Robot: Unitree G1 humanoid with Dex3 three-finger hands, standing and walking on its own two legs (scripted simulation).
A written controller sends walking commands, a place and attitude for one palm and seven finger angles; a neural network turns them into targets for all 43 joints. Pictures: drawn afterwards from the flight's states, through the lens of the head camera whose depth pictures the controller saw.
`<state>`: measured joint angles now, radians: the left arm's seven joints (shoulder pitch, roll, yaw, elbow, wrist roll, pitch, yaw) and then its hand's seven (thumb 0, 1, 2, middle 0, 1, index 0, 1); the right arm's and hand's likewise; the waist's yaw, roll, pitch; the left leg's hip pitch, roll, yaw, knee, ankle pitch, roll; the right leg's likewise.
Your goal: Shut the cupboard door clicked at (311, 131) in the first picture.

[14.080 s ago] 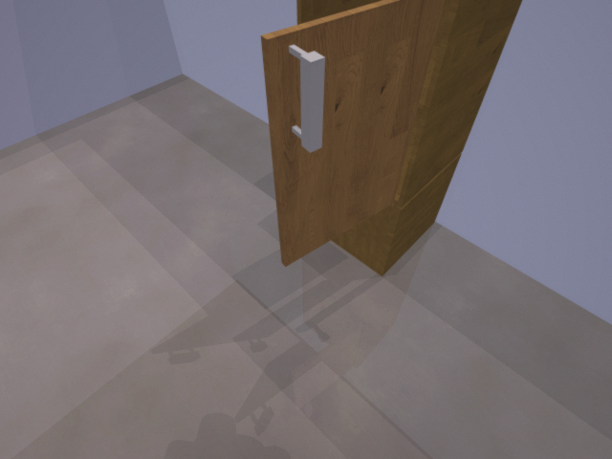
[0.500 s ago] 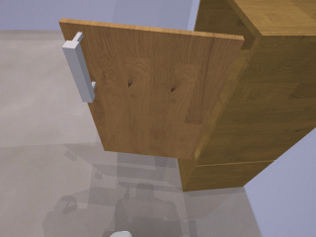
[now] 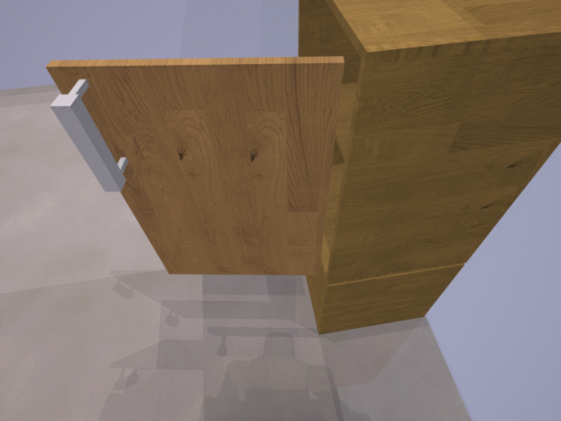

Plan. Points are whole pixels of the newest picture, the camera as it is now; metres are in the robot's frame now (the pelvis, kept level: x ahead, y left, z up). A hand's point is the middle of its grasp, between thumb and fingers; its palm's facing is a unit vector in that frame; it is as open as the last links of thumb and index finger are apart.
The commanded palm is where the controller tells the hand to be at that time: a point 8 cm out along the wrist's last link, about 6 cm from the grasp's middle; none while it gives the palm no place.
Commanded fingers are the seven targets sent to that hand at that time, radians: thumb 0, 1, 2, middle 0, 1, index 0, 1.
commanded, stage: come to a stop and stand still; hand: left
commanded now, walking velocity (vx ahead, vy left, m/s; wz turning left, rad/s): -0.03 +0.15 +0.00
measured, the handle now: (99, 138) +0.48 +0.31 +0.14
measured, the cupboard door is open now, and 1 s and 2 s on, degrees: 80 80 80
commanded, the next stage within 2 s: look again from close up in 0.14 s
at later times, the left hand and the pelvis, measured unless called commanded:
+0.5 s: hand out of the picture +0.00 +0.22 -0.17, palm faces +0.02 -0.96 -0.27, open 7.4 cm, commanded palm none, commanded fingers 0.00 0.90 0.90 -0.20 -0.30 -0.20 -0.30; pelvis -0.02 +0.03 -0.01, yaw +0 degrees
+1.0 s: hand out of the picture +0.02 +0.18 -0.17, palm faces -0.02 -0.98 -0.22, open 7.3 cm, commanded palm none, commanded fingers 0.00 0.90 0.90 -0.20 -0.30 -0.20 -0.30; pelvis +0.00 +0.00 +0.00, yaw -1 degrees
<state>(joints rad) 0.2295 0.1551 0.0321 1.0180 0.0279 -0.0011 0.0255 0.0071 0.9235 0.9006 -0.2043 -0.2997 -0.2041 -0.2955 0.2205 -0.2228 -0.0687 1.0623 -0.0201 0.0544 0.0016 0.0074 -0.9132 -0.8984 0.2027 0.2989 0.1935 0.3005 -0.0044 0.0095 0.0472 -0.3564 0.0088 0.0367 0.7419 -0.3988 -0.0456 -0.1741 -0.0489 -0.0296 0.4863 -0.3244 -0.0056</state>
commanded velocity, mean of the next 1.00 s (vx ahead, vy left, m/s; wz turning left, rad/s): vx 0.00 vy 0.04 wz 0.00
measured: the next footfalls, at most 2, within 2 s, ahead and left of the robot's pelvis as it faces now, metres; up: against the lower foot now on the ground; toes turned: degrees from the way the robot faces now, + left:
left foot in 0.12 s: +0.01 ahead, +0.12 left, +0.00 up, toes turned +4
left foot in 1.74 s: +0.05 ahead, +0.22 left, +0.00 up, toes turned +2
